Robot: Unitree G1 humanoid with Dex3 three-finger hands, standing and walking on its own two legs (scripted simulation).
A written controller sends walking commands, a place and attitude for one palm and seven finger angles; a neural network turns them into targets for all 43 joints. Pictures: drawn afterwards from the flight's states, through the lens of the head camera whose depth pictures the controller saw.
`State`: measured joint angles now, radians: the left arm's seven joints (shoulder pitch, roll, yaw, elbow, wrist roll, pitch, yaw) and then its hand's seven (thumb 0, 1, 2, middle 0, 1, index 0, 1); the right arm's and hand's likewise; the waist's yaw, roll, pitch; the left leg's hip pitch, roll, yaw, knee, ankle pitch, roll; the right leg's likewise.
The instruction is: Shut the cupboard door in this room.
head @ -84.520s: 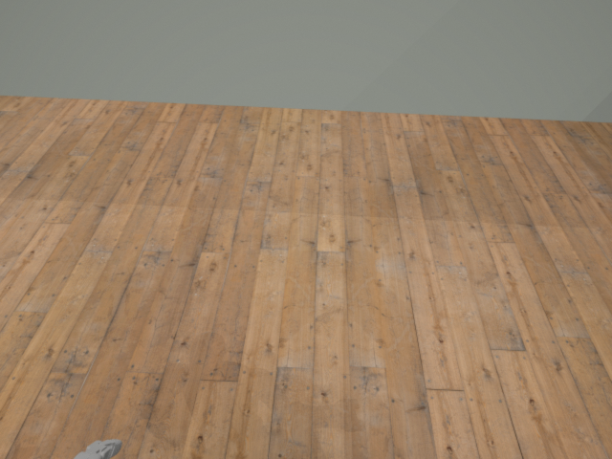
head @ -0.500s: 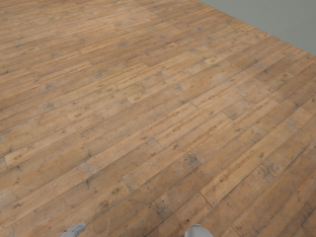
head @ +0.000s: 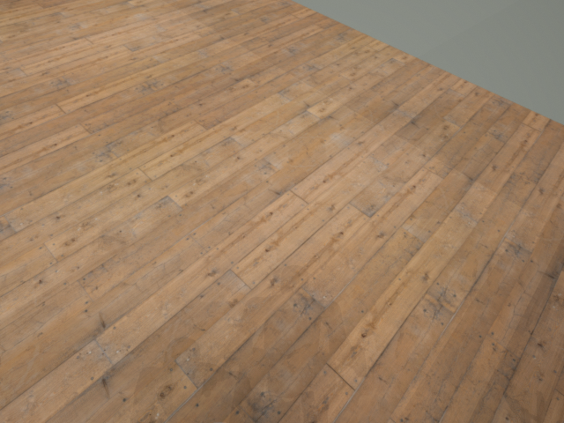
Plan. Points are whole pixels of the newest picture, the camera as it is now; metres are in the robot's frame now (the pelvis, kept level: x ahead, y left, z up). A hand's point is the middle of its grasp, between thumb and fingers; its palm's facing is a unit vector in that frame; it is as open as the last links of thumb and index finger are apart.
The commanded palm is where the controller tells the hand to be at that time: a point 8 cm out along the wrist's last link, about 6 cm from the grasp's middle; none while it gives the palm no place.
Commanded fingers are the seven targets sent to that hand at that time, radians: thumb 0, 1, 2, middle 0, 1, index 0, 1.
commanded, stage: turn to face it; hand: left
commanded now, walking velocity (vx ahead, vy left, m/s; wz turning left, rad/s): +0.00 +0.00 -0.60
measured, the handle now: out of the picture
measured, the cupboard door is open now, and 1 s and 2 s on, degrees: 19 19 19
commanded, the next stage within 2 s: none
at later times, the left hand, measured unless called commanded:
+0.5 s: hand (202, 377) +0.21 +0.14 -0.15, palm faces -0.32 -0.91 -0.27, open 7.4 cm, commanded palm none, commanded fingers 0.00 0.90 0.90 -0.20 -0.30 -0.20 -0.30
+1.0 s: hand (238, 338) +0.27 +0.09 -0.15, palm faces -0.59 -0.77 -0.23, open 7.4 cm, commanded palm none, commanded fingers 0.00 0.90 0.90 -0.20 -0.30 -0.20 -0.30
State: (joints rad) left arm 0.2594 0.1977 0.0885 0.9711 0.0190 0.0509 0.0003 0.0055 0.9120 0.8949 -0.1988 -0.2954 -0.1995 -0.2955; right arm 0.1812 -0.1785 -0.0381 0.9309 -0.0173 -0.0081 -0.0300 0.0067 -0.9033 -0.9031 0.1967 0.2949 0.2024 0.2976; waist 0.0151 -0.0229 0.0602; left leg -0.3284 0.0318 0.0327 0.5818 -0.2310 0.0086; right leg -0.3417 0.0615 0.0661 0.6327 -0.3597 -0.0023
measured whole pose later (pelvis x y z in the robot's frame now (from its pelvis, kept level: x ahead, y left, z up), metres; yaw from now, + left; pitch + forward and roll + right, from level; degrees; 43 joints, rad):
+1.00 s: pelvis +0.06 -0.01 +0.01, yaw -38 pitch +1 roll -2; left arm 0.14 0.24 0.08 0.87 0.03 0.08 -0.04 0.01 0.91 0.90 -0.19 -0.29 -0.20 -0.29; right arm 0.25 -0.22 -0.03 0.90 -0.03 0.01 -0.02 0.01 -0.90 -0.90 0.20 0.30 0.21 0.30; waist -0.02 0.02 0.10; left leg -0.26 0.17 0.21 0.56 -0.29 -0.03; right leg -0.34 -0.02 -0.08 0.76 -0.42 0.03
